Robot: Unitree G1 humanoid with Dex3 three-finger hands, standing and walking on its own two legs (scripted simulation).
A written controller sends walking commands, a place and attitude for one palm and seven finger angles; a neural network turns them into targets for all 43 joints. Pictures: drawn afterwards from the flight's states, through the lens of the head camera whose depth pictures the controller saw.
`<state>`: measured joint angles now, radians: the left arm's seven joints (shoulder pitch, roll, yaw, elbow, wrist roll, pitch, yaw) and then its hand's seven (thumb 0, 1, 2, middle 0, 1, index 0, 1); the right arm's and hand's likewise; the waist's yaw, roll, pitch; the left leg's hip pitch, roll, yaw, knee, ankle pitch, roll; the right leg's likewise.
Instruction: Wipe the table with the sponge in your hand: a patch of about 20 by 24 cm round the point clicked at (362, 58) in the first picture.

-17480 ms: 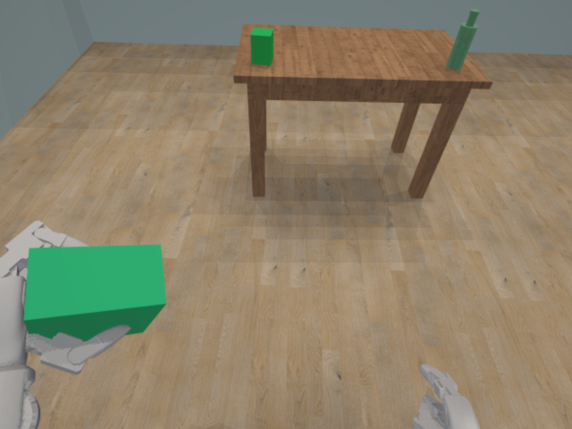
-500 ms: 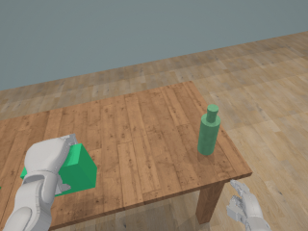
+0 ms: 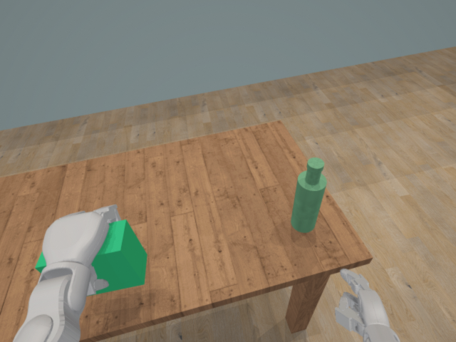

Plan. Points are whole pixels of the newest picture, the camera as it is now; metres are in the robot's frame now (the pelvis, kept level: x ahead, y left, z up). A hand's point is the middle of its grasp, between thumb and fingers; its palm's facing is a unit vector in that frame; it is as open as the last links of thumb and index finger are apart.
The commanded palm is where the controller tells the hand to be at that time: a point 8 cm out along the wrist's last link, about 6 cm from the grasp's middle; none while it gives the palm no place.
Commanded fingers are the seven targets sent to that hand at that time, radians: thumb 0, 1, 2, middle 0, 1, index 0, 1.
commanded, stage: move the sponge above the wiping area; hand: left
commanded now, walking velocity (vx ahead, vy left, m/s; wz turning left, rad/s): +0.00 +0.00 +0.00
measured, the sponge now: (102, 265) +0.21 +0.28 +0.03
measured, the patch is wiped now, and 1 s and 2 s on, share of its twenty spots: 0.00 0.00 0.00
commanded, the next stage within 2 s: none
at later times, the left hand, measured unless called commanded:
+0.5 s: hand (89, 255) +0.21 +0.29 +0.05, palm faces -0.02 -0.07 -1.00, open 10.4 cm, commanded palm +0.20 +0.28 +0.11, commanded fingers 0.00 0.10 1.30 -1.20 -1.60 -1.20 -1.60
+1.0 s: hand (97, 256) +0.22 +0.29 +0.03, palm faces -0.07 -0.09 -0.99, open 10.4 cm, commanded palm +0.21 +0.29 +0.09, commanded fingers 0.00 0.10 1.30 -1.20 -1.60 -1.20 -1.60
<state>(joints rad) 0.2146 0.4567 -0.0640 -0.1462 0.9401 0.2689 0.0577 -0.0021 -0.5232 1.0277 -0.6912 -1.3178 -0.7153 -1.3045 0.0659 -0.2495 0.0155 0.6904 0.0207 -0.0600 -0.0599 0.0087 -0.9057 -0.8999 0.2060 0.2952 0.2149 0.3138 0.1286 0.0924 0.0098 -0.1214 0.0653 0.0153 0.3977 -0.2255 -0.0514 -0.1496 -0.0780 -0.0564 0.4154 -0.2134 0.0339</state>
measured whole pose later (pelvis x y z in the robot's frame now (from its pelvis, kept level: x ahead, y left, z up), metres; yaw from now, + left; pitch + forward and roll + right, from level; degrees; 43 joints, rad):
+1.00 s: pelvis +0.00 +0.00 +0.00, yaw +0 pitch -1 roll +0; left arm 0.14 0.41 -0.06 0.09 0.96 0.29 0.13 0.00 -0.52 1.03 -0.69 -1.31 -0.71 -1.30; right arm 0.06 -0.25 0.00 0.71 0.03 -0.06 -0.06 0.01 -0.91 -0.90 0.21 0.30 0.20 0.30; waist 0.11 0.08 -0.01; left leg -0.17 0.07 0.01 0.43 -0.24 -0.05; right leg -0.19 -0.08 -0.05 0.44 -0.22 0.04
